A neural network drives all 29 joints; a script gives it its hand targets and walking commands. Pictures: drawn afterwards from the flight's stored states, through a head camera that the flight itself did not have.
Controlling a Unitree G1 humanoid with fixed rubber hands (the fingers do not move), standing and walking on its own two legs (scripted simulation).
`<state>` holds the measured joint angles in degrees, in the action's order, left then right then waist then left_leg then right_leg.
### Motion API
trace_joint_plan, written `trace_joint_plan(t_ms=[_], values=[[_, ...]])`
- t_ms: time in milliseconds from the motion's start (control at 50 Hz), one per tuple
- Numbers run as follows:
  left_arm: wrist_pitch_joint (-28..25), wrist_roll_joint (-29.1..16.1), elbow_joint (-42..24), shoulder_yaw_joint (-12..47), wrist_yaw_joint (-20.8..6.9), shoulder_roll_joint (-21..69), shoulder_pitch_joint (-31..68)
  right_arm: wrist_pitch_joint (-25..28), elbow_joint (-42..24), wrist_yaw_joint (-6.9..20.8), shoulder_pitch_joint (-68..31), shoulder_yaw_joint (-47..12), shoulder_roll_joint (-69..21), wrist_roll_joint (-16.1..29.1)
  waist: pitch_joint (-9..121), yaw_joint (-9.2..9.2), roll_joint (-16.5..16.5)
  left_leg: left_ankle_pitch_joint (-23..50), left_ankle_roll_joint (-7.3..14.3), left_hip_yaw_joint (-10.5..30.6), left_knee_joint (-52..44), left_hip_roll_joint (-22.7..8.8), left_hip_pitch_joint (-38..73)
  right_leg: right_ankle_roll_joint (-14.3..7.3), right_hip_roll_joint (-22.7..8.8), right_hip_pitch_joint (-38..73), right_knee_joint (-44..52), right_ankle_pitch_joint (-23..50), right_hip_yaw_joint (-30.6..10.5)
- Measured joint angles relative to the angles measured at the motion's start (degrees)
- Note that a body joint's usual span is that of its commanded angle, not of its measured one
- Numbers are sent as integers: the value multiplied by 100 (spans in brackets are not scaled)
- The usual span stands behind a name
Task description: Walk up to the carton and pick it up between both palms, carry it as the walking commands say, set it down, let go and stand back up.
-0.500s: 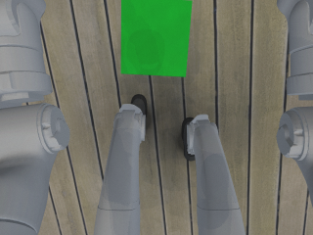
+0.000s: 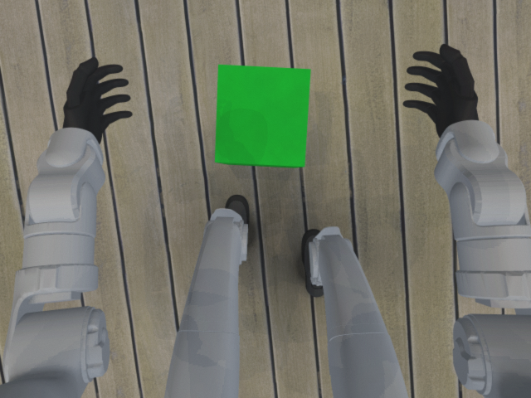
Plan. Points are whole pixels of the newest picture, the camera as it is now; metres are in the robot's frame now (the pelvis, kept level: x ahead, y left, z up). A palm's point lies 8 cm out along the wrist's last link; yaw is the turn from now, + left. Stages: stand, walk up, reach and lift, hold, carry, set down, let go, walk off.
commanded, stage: let go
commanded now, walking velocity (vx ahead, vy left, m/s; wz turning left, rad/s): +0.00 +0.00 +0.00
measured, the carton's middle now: (262, 124) +0.48 +0.05 -0.55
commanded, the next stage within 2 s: stand in 1.10 s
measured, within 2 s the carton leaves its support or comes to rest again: neither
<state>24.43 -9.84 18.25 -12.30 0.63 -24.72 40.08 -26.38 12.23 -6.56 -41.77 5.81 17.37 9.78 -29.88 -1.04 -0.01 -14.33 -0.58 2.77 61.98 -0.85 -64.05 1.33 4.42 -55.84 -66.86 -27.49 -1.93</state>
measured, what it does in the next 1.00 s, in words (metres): rises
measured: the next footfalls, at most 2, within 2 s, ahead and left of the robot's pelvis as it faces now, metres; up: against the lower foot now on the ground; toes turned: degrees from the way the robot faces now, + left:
none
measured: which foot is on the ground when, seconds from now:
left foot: down 0.00-1.00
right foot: down 0.00-1.00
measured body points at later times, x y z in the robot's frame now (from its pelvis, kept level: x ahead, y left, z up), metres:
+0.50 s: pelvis +0.06 +0.01 +0.07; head +0.14 +0.03 +0.51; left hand +0.25 +0.27 -0.02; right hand +0.29 -0.21 -0.01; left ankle +0.14 +0.12 -0.64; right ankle +0.05 -0.13 -0.64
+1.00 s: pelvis +0.09 -0.01 +0.09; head +0.13 +0.00 +0.54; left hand +0.25 +0.25 +0.01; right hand +0.27 -0.24 +0.01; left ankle +0.14 +0.12 -0.64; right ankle +0.05 -0.13 -0.64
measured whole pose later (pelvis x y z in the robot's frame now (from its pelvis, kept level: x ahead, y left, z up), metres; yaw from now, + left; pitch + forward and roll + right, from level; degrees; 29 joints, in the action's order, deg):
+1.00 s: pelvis +0.09 -0.01 +0.09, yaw +1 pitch -4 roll +0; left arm 9.1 -4.8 21.3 -6.7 -4.4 -13.0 -13.5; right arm -7.2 22.8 4.0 12.6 4.4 11.0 4.1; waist -8.5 0.0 -0.8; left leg -13.8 -0.7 1.6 34.6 0.3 -17.2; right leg 0.2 1.0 -7.6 -34.4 -23.2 -2.3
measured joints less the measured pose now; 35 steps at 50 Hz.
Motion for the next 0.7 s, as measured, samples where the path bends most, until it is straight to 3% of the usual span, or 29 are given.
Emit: trace_joint_plan(t_ms=[80,160,240,320,560,700], values=[[-94,-1,-27,131,-113,259,-879,199,111,170,973,-1,-179,0,528,0,0,-1,0,0,-219,0,479,-10,-11,494,268,37,-6],[-351,12,-3,234,-221,759,-2095,581,763,390,2016,1,-545,-105,1919,-2,1,-2,8,0,-509,0,619,-12,-26,662,636,86,-13],[-700,219,325,237,-284,1029,-2683,1005,1590,576,2347,1,-732,-345,2503,-1,-6,-1,10,-12,-810,6,1156,-12,-66,1210,986,109,-14],[-920,397,519,237,-309,1137,-3117,1390,1938,650,2664,2,-832,-416,2447,0,-55,-1,-5,-69,-1141,36,1867,-12,-176,1902,1333,184,-13],[-1576,488,495,417,-378,1173,-4985,2058,1088,876,4878,-32,-838,-564,2044,25,-80,53,81,-101,-2149,109,3613,-17,-312,3783,2680,415,-21],[-1791,488,298,517,-384,1174,-5478,2178,878,1000,5436,-70,-795,-565,2183,34,-80,54,82,-116,-2543,110,4261,-17,-334,4477,3210,512,-37]])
